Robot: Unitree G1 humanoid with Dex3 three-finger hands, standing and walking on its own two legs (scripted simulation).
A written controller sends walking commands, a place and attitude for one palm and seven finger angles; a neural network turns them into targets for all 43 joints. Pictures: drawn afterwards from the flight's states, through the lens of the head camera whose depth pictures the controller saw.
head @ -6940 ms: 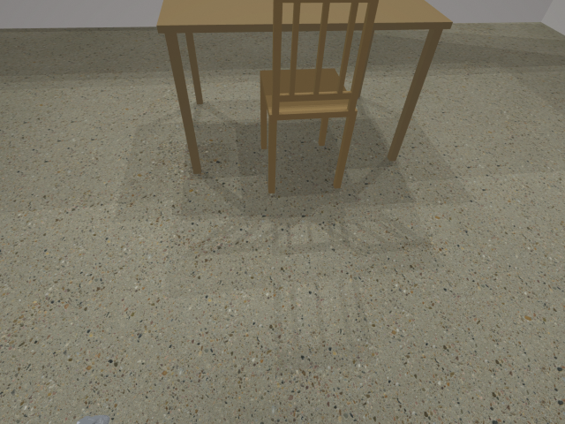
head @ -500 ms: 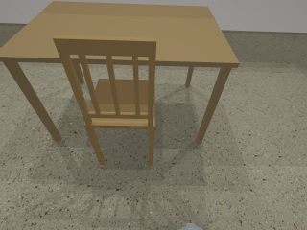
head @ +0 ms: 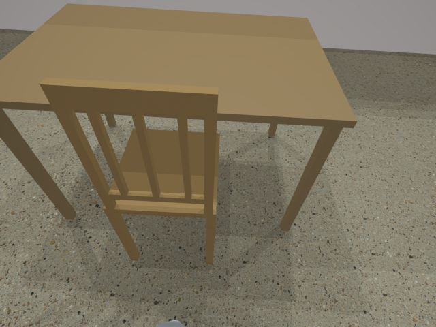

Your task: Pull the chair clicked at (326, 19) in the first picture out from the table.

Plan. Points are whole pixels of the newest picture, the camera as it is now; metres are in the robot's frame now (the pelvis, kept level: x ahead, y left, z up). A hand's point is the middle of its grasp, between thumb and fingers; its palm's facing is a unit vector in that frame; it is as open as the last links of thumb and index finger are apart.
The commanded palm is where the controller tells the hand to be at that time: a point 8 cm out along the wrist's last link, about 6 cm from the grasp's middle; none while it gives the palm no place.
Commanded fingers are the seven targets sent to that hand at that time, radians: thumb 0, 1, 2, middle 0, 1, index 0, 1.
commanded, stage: take the last steps up to it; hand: left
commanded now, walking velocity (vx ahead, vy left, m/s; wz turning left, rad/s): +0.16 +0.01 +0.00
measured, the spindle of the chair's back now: (148, 159) +0.52 +0.23 -0.06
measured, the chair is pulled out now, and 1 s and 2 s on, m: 0.00 0.00 0.00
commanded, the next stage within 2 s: come to a stop and stand still in 0.02 s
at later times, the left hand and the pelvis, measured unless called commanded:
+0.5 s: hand (129, 324) +0.15 +0.20 -0.17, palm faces +0.00 -0.97 -0.26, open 7.4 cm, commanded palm none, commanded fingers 0.00 0.90 0.90 -0.20 -0.30 -0.20 -0.30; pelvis +0.09 +0.00 +0.00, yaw -2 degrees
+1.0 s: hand out of the picture +0.07 +0.19 -0.17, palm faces +0.07 -0.97 -0.23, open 7.3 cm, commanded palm none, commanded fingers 0.00 0.90 0.90 -0.20 -0.30 -0.20 -0.30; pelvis +0.04 +0.00 +0.00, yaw -2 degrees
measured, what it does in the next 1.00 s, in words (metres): steps on the spot: left foot, then right foot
